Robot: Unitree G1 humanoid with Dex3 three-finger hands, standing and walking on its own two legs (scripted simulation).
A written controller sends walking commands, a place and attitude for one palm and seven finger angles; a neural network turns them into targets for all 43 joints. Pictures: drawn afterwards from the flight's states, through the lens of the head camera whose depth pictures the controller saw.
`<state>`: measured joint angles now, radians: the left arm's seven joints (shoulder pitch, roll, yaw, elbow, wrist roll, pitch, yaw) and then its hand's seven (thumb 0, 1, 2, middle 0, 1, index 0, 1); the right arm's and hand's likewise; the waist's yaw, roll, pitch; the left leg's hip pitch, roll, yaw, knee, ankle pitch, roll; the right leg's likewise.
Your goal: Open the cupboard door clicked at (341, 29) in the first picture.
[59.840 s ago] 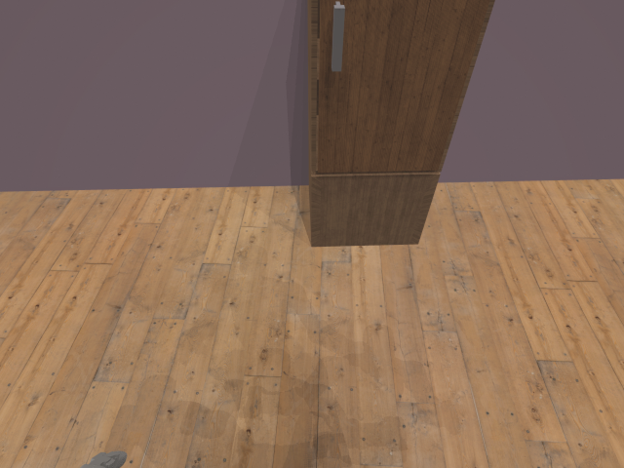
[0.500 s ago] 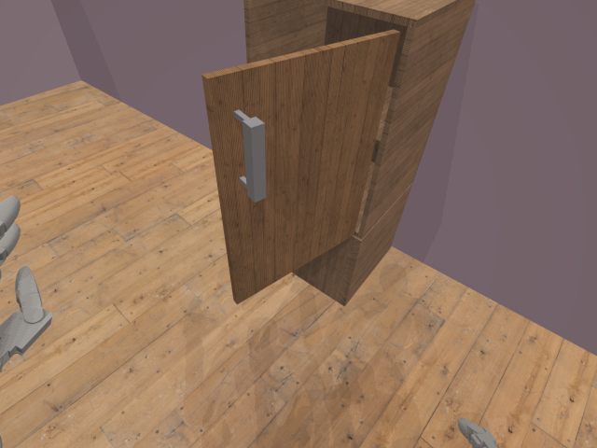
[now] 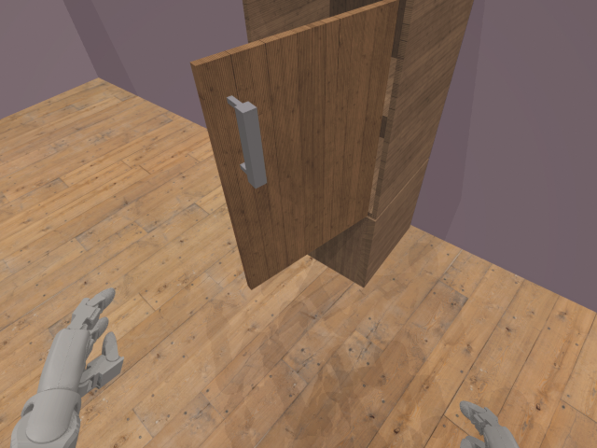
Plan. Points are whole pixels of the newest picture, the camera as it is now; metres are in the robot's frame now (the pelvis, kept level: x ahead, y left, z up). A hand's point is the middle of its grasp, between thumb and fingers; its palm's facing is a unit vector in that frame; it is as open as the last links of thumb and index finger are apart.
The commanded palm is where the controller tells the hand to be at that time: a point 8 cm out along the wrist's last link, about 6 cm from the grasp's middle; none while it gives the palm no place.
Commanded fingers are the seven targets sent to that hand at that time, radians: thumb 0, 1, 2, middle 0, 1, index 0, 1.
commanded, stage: let the arm hang, fingers relaxed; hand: left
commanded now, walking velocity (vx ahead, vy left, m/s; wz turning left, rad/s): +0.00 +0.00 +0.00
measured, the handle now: (245, 142) +0.56 +0.12 +0.12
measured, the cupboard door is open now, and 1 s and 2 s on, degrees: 75 75 75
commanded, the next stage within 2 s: look to check the result in 0.98 s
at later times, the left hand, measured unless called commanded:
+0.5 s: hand out of the picture -0.08 +0.17 -0.16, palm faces +0.05 -0.97 -0.22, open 7.3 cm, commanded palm none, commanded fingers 0.00 0.90 0.90 -0.20 -0.30 -0.20 -0.30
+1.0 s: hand out of the picture -0.02 +0.15 -0.16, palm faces +0.05 -0.98 -0.19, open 7.4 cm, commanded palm none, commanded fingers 0.00 0.90 0.90 -0.20 -0.30 -0.20 -0.30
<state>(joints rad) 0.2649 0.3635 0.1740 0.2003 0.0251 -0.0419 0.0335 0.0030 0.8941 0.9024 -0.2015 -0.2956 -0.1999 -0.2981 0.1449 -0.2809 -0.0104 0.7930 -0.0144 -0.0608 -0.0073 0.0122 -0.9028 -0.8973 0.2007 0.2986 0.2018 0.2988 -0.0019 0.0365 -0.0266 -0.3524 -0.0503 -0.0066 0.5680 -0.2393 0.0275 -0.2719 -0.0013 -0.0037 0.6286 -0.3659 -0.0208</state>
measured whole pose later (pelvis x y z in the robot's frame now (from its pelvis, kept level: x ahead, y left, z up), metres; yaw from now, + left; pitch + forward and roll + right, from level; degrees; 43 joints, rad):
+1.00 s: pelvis -0.01 -0.01 +0.01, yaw +1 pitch -2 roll +0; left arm 0.28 0.12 0.02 1.14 0.01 -0.01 0.03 0.01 0.91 0.90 -0.20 -0.30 -0.20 -0.30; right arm 0.29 -0.12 -0.01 1.14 -0.02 0.02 -0.04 0.00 -0.91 -0.90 0.20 0.30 0.20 0.30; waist -0.02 0.02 0.04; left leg -0.24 -0.02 -0.04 0.43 -0.16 0.00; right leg -0.13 0.03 -0.03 0.44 -0.28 -0.04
